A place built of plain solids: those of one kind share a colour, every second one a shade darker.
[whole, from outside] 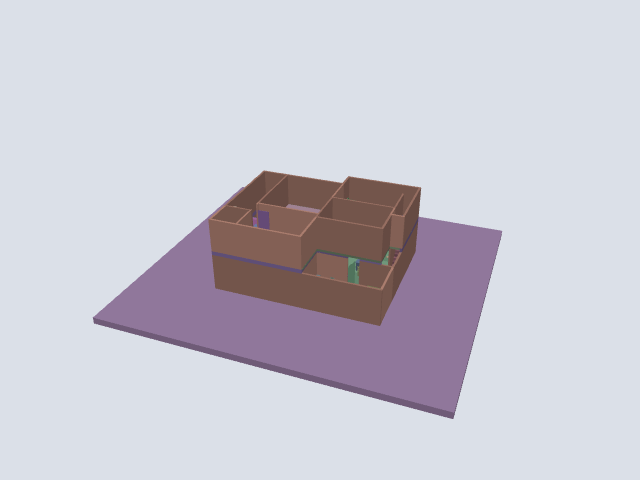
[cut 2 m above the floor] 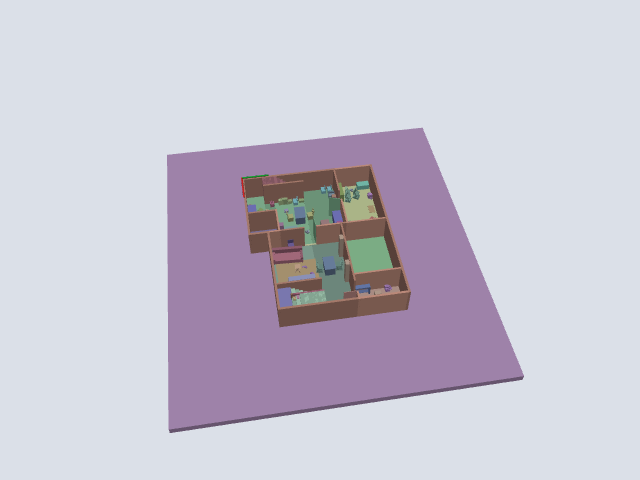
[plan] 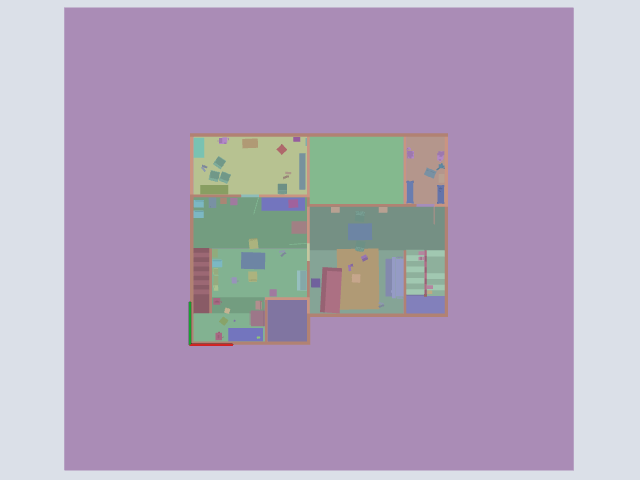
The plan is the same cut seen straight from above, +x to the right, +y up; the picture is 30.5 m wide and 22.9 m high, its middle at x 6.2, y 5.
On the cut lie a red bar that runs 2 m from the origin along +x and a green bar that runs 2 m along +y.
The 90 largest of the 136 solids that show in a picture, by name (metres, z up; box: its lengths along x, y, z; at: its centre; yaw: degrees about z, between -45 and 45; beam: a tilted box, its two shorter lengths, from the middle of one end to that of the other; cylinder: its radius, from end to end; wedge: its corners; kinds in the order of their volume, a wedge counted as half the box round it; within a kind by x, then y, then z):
{
 "under_1": {"box": [24.31, 22.09, 0.5], "at": [6.16, 5.04, -0.33]},
 "wall_1": {"box": [0.16, 4.73, 2.51], "at": [0.08, 2.52, 4.3]},
 "wall_2": {"box": [0.16, 6.88, 3.05], "at": [0.08, 3.6, 1.23]},
 "wall_3": {"box": [0.16, 2.76, 3.05], "at": [0.08, 8.55, 1.23]},
 "wall_4": {"box": [1.05, 0.16, 2.51], "at": [0.53, 4.97, 4.3]},
 "wall_5": {"box": [0.16, 1.99, 2.51], "at": [0.97, 6.04, 4.3]},
 "wall_6": {"box": [0.13, 2.33, 2.51], "at": [0.98, 2.67, 4.3]},
 "wall_7": {"box": [0.13, 3.08, 3.05], "at": [0.98, 3.05, 1.23]},
 "wall_8": {"box": [2.44, 0.13, 3.05], "at": [1.22, 7.11, 1.23]},
 "wall_9": {"box": [5.74, 0.16, 5.86], "at": [2.87, 0.08, 2.63]},
 "wall_10": {"box": [4.82, 0.16, 2.51], "at": [3.3, 7.12, 4.3]},
 "wall_11": {"box": [4.79, 0.13, 2.51], "at": [3.31, 3.9, 4.3]},
 "wall_12": {"box": [0.13, 1.98, 3.05], "at": [3.63, 1.15, 1.23]},
 "wall_13": {"box": [2.42, 0.13, 3.05], "at": [4.5, 7.11, 1.23]},
 "wall_14": {"box": [2.14, 0.13, 3.05], "at": [4.64, 2.21, 1.23]},
 "wall_15": {"box": [0.16, 2.73, 2.51], "at": [5.63, 8.56, 4.3]},
 "wall_16": {"box": [0.13, 0.65, 3.05], "at": [5.64, 1.81, 1.23]},
 "wall_17": {"box": [0.13, 2.35, 2.51], "at": [5.64, 2.67, 4.3]},
 "wall_18": {"box": [0.13, 1.73, 3.05], "at": [5.64, 3.13, 1.23]},
 "wall_19": {"box": [0.13, 2.62, 2.51], "at": [5.64, 5.28, 4.3]},
 "wall_20": {"box": [0.13, 1.74, 3.05], "at": [5.64, 5.72, 1.23]},
 "wall_21": {"box": [0.13, 2.76, 3.05], "at": [5.64, 8.55, 1.23]},
 "wall_22": {"box": [0.16, 1.17, 5.86], "at": [5.66, 0.74, 2.63]},
 "wall_23": {"box": [12.31, 0.16, 3.05], "at": [6.16, 10.01, 1.23]},
 "wall_24": {"box": [4.74, 0.13, 2.51], "at": [7.95, 6.66, 4.3]},
 "wall_25": {"box": [5.23, 0.13, 3.05], "at": [8.2, 6.66, 1.23]},
 "wall_26": {"box": [6.76, 0.16, 2.51], "at": [8.93, 10.01, 4.3]},
 "wall_27": {"box": [6.73, 0.16, 5.86], "at": [8.95, 1.41, 2.63]},
 "wall_28": {"box": [0.13, 3.02, 3.05], "at": [10.26, 3.0, 1.23]},
 "wall_29": {"box": [0.13, 5.1, 2.51], "at": [10.26, 4.04, 4.3]},
 "wall_30": {"box": [0.13, 3.21, 3.05], "at": [10.26, 8.32, 1.23]},
 "wall_31": {"box": [0.13, 2.04, 2.51], "at": [10.26, 8.91, 4.3]},
 "wall_32": {"box": [2.12, 0.13, 2.51], "at": [11.25, 7.83, 4.3]},
 "wall_33": {"box": [0.65, 0.13, 3.05], "at": [11.98, 6.66, 1.23]},
 "wall_34": {"box": [0.16, 5.1, 3.05], "at": [12.23, 4.04, 1.23]},
 "wall_35": {"box": [0.16, 6.27, 2.51], "at": [12.23, 4.62, 4.3]},
 "wall_36": {"box": [0.16, 3.21, 3.05], "at": [12.23, 8.32, 1.23]},
 "wall_37": {"box": [0.16, 2.04, 2.51], "at": [12.23, 8.91, 4.3]},
 "front_stair_1": {"box": [0.86, 0.3, 1.66], "at": [10.75, 2.51, 0.53]},
 "front_stair_2": {"box": [0.86, 0.57, 1.49], "at": [10.75, 2.64, 0.44]},
 "front_stair_3": {"box": [0.86, 0.83, 1.32], "at": [10.75, 2.78, 0.36]},
 "front_stair_4": {"box": [0.86, 1.1, 1.15], "at": [10.75, 2.91, 0.27]},
 "front_stair_5": {"box": [0.86, 1.37, 0.98], "at": [10.75, 3.04, 0.19]},
 "front_stair_6": {"box": [0.86, 1.64, 0.81], "at": [10.75, 3.18, 0.1]},
 "front_stair_7": {"box": [0.86, 1.91, 0.64], "at": [10.75, 3.31, 0.02]},
 "front_stair_8": {"box": [0.86, 2.18, 0.47], "at": [10.75, 3.45, -0.07]},
 "front_stair_9": {"box": [0.86, 2.18, 1.99], "at": [11.72, 3.42, 0.7]},
 "front_stair_10": {"box": [0.86, 1.91, 2.16], "at": [11.72, 3.56, 0.78]},
 "front_stair_11": {"box": [0.86, 1.64, 2.33], "at": [11.72, 3.69, 0.87]},
 "front_stair_12": {"box": [0.86, 1.37, 2.5], "at": [11.72, 3.82, 0.95]},
 "front_stair_13": {"box": [0.86, 1.1, 2.67], "at": [11.72, 3.96, 1.04]},
 "front_stair_14": {"box": [0.86, 0.3, 3.18], "at": [11.72, 4.36, 1.29]},
 "back_stair_1": {"box": [0.76, 0.91, 2.54], "at": [0.54, 1.96, 0.97]},
 "back_stair_2": {"box": [0.76, 1.13, 2.33], "at": [0.54, 2.07, 0.87]},
 "back_stair_3": {"box": [0.76, 1.35, 2.13], "at": [0.54, 2.18, 0.76]},
 "back_stair_4": {"box": [0.76, 1.57, 1.93], "at": [0.54, 2.29, 0.66]},
 "back_stair_5": {"box": [0.76, 1.79, 1.72], "at": [0.54, 2.4, 0.56]},
 "back_stair_6": {"box": [0.76, 2.01, 1.52], "at": [0.54, 2.51, 0.46]},
 "back_stair_7": {"box": [0.76, 2.23, 1.32], "at": [0.54, 2.62, 0.36]},
 "back_stair_8": {"box": [0.76, 2.45, 1.11], "at": [0.54, 2.73, 0.26]},
 "back_stair_9": {"box": [0.76, 2.67, 0.91], "at": [0.54, 2.84, 0.15]},
 "back_stair_10": {"box": [0.76, 2.89, 0.71], "at": [0.54, 2.95, 0.05]},
 "back_stair_11": {"box": [0.76, 3.11, 0.5], "at": [0.54, 3.06, -0.05]},
 "floor_kitchen_1": {"box": [3.41, 1.35, 0.5], "at": [1.86, 0.83, -0.25]},
 "floor_kitchen_2": {"box": [2.52, 0.76, 0.5], "at": [2.31, 1.89, -0.25]},
 "floor_kitchen_3": {"box": [5.42, 2.45, 0.5], "at": [2.87, 5.82, -0.25]},
 "floor_kitchen_4": {"box": [4.53, 2.32, 0.5], "at": [3.31, 3.43, -0.25]},
 "floor_sitting_room_1": {"box": [4.48, 3.02, 0.5], "at": [7.95, 3.0, -0.25]},
 "floor_sitting_room_2": {"box": [6.44, 2.08, 0.5], "at": [8.93, 5.55, -0.25]},
 "floor_porch_1": {"box": [5.42, 2.76, 0.5], "at": [2.87, 8.55, -0.25]},
 "floor_parlour_1": {"box": [4.48, 3.21, 0.5], "at": [7.95, 8.32, -0.25]},
 "upper_floor_bedroom_back_1": {"box": [4.48, 5.1, 0.16], "at": [7.95, 4.04, 2.97]},
 "floor_front_hall_1": {"box": [1.83, 3.21, 0.5], "at": [11.23, 8.32, -0.25]},
 "front_stair_landing_1": {"box": [1.83, 0.87, 1.82], "at": [11.23, 1.92, 0.61]},
 "floor_pantry_1": {"box": [1.88, 1.98, 0.5], "at": [4.64, 1.15, -0.25]},
 "fireplace_1": {"box": [0.36, 1.8, 2.87], "at": [10.0, 3.21, 1.44]},
 "kitchen_table_1": {"box": [1.06, 0.71, 0.72], "at": [3.01, 4.01, 0.36], "yaw": -1.5},
 "kitchen_table_2": {"box": [1.06, 0.71, 0.72], "at": [8.11, 5.39, 0.36], "yaw": 0.7},
 "fridge_flat_1": {"box": [0.73, 0.6, 1.66], "at": [5.2, 5.59, 0.83]},
 "sofa_1": {"box": [0.93, 2.16, 0.34], "at": [6.73, 2.6, 0.28], "yaw": -3.2},
 "tall_cupboard_1": {"box": [0.47, 0.96, 0.89], "at": [5.33, 3.07, 0.44]},
 "tall_cupboard_2": {"box": [0.3, 0.92, 0.99], "at": [5.41, 3.07, 1.38]},
 "wall_band_1": {"box": [0.16, 4.89, 0.31], "at": [0.08, 2.6, 2.89]},
 "wall_band_2": {"box": [6.76, 0.16, 0.31], "at": [8.93, 10.01, 2.89]},
 "pigeonholes_1": {"box": [0.3, 1.75, 1.06], "at": [5.36, 8.27, 0.53]},
 "billy_1": {"box": [0.42, 0.28, 2.02], "at": [6.93, 6.44, 1.01]},
 "billy_2": {"box": [0.42, 0.28, 2.02], "at": [9.21, 6.44, 1.01]},
 "rug_1": {"box": [2.0, 2.9, 0.08], "at": [8.02, 3.13, -0.03], "yaw": 0.9},
 "range_flat_1": {"box": [0.65, 0.76, 0.94], "at": [3.24, 1.26, 0.47]},
 "sideboard_1": {"box": [1.35, 0.45, 0.71], "at": [1.16, 7.41, 0.51]}
}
